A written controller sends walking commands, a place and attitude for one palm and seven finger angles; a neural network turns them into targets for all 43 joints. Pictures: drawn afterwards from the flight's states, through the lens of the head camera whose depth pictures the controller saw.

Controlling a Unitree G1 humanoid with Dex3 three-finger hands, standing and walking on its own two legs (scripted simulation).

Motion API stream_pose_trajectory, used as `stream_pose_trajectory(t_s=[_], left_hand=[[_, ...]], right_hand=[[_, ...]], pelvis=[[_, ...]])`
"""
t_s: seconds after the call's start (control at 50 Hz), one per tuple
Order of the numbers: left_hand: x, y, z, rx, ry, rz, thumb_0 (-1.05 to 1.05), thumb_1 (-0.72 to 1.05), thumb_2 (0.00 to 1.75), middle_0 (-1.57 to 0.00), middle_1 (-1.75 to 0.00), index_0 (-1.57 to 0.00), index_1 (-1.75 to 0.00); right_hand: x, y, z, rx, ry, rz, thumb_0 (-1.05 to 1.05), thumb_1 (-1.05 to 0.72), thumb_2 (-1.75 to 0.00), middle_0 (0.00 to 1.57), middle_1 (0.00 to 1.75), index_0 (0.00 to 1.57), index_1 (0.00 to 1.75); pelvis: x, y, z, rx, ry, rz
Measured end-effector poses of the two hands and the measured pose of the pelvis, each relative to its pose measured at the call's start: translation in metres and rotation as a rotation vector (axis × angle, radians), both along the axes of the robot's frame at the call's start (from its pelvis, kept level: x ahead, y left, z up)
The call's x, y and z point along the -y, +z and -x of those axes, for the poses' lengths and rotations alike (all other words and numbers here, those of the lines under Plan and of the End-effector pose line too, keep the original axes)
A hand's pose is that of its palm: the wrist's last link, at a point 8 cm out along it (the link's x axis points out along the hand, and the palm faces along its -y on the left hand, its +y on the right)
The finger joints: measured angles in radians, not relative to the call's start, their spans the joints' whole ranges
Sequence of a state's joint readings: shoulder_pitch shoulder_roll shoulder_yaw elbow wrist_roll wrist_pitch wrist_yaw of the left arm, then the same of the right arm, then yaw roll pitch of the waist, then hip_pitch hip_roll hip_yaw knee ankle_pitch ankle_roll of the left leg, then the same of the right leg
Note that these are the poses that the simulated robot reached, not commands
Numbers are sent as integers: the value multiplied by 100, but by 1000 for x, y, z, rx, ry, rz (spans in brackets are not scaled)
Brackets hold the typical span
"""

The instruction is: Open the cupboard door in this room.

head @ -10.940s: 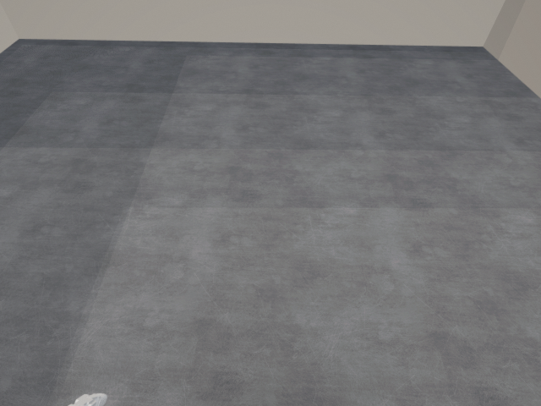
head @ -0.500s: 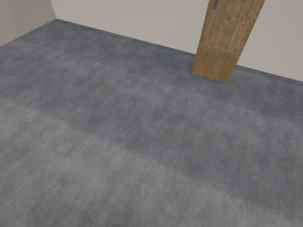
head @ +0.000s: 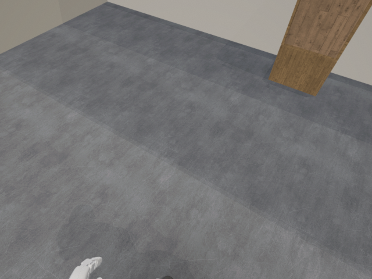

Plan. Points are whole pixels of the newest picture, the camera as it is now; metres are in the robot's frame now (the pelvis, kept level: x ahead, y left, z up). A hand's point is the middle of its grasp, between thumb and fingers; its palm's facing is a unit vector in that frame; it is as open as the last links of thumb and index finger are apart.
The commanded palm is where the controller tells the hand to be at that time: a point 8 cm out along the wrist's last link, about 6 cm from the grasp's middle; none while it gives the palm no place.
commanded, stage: turn or walk to find it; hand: left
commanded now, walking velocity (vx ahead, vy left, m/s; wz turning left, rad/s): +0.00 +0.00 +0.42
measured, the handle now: out of the picture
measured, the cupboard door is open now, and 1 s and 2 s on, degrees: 0 0 0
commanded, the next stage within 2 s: none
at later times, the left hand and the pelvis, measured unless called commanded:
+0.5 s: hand out of the picture -0.07 +0.21 -0.19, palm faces +0.27 -0.93 -0.24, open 7.4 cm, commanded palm none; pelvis -0.02 +0.01 -0.01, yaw +14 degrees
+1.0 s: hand out of the picture -0.02 +0.19 -0.15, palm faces +0.44 -0.85 -0.28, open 7.4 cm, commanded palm none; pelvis -0.02 -0.03 +0.00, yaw +28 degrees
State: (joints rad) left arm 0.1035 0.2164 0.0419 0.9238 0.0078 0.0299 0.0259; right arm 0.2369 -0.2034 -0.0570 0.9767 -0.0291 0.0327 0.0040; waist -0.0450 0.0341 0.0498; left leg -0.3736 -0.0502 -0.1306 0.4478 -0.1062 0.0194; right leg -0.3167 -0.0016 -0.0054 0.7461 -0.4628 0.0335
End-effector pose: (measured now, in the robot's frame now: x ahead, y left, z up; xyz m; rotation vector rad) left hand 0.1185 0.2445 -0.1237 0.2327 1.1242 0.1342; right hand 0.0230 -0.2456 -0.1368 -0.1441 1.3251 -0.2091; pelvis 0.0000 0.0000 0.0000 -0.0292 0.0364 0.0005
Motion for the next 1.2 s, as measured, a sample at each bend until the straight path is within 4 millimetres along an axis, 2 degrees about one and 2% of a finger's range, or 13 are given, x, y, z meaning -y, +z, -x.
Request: stream_pose_trajectory(t_s=[0.06,0.14,0.26,0.36,0.5,0.58,0.7,0.82,0.9,0.98,1.06,1.14,1.2], left_hand=[[8,2,12,34,29,-20,1,91,90,-20,-30,-20,-30],[15,6,49,-3,86,-38,1,91,90,-20,-30,-20,-30],[19,2,100,-93,166,-26,1,91,90,-20,-30,-21,-30],[16,-10,144,-160,243,9,1,90,90,-20,-30,-21,-30],[-13,-37,203,-270,362,44,1,90,90,-20,-30,-21,-30],[-26,-29,208,-262,401,40,1,91,90,-20,-30,-20,-30],[-34,-15,185,-145,424,22,1,91,90,-20,-30,-20,-30],[-22,-3,155,-41,430,-5,1,91,90,-20,-30,-20,-30],[-4,1,147,13,436,-38,1,91,90,-20,-30,-20,-30],[16,8,160,8,477,-32,1,91,90,-20,-30,-20,-30],[30,7,180,-26,526,-12,1,90,90,-20,-30,-21,-30],[40,0,205,-58,579,17,1,90,90,-20,-30,-21,-30],[43,-8,230,-88,623,41,1,90,90,-20,-30,-21,-30]], right_hand=[[19,-8,-8,23,27,-5,0,-91,-89,21,30,20,30],[37,-7,-24,35,69,1,0,-91,-89,20,30,20,30],[43,-1,-48,43,147,15,0,-91,-89,20,30,20,30],[23,1,-74,28,245,26,1,-91,-89,20,30,19,30],[-31,7,-120,132,388,41,1,-91,-89,20,30,20,30],[-52,18,-126,167,424,34,0,-91,-89,20,30,20,30],[-61,19,-122,157,455,0,0,-91,-89,21,30,20,30],[-43,5,-114,116,460,-27,0,-91,-89,21,30,20,30],[-22,-13,-114,83,459,-43,0,-91,-89,21,30,20,30],[-8,-15,-114,32,483,-33,1,-91,-89,20,30,20,30],[-2,-11,-114,-3,519,-21,1,-91,-89,20,30,20,30],[-7,-6,-116,-31,567,-2,1,-91,-89,20,30,20,30],[-22,-3,-121,-24,615,9,1,-91,-89,20,30,20,30]], pelvis=[[14,-6,5,3,30,-26],[23,-4,9,28,71,-36],[26,0,11,37,139,-56],[17,-3,14,27,190,-56],[-8,-15,21,22,251,-41],[-13,-5,24,35,282,-19],[-10,1,25,41,328,-15],[6,-2,22,35,383,-31],[22,-10,18,29,420,-45],[29,-5,18,35,472,-56],[33,-1,19,37,518,-63],[32,0,23,35,560,-66],[28,-2,29,34,589,-63]])
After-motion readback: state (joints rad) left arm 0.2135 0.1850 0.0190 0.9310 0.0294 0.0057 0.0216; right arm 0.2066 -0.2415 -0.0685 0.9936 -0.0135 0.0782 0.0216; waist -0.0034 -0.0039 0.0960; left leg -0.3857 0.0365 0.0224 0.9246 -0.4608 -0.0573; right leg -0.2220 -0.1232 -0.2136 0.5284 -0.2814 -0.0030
